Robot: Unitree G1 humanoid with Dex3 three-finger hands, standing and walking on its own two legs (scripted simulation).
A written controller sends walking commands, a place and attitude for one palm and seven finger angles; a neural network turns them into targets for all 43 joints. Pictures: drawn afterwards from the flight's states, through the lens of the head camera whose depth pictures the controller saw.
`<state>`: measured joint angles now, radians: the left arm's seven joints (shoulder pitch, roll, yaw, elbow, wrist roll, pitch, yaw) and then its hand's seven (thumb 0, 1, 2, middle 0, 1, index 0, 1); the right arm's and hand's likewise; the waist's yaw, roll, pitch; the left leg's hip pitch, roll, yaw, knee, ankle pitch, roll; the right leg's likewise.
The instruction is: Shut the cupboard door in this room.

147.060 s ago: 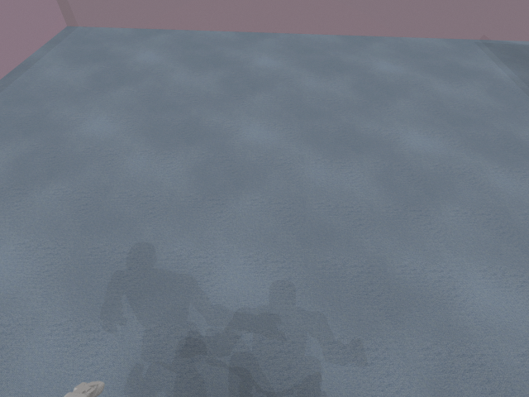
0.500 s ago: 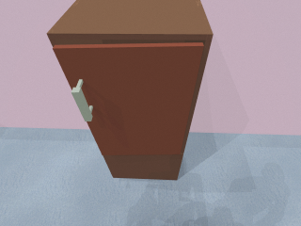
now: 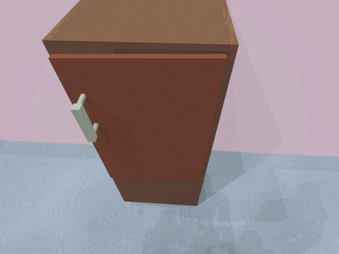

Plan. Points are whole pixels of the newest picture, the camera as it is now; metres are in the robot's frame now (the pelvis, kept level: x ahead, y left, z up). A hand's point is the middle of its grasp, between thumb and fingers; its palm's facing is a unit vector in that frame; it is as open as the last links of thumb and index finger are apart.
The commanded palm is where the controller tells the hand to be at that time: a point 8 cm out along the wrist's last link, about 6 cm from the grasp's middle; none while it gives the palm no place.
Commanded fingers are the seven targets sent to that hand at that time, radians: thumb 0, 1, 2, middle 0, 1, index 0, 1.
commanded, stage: come to a stop and stand still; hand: left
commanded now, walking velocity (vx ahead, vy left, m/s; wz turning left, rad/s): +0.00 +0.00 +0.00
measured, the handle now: (87, 118) +0.43 +0.26 +0.06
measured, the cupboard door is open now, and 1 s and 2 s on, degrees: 3 3 3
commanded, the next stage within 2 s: look again from close up in 0.22 s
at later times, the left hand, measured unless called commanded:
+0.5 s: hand out of the picture +0.01 +0.16 -0.17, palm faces +0.05 -0.98 -0.21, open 7.3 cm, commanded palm none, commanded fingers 0.00 0.90 0.90 -0.20 -0.30 -0.20 -0.30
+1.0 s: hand out of the picture +0.10 +0.19 -0.10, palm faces +0.24 -0.94 -0.22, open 7.2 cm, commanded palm +0.10 +0.21 -0.06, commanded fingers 0.00 0.90 0.90 -0.31 -0.42 -0.31 -0.42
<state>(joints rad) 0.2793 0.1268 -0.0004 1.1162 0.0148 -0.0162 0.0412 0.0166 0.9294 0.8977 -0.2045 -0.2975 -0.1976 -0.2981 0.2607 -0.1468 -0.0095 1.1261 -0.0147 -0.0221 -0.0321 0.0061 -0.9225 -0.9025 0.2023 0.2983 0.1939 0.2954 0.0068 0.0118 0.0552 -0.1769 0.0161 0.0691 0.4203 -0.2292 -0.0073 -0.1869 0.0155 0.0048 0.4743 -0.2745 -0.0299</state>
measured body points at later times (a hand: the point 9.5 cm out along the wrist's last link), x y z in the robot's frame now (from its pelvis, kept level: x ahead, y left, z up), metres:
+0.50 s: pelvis +0.01 -0.01 +0.00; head +0.03 -0.02 +0.45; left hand +0.00 +0.21 -0.15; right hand +0.01 -0.23 -0.17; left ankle +0.00 +0.12 -0.74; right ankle -0.01 -0.10 -0.74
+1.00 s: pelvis +0.00 -0.01 -0.01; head +0.02 -0.02 +0.44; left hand +0.09 +0.24 -0.08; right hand +0.05 -0.25 -0.15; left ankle +0.00 +0.12 -0.74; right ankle -0.01 -0.10 -0.74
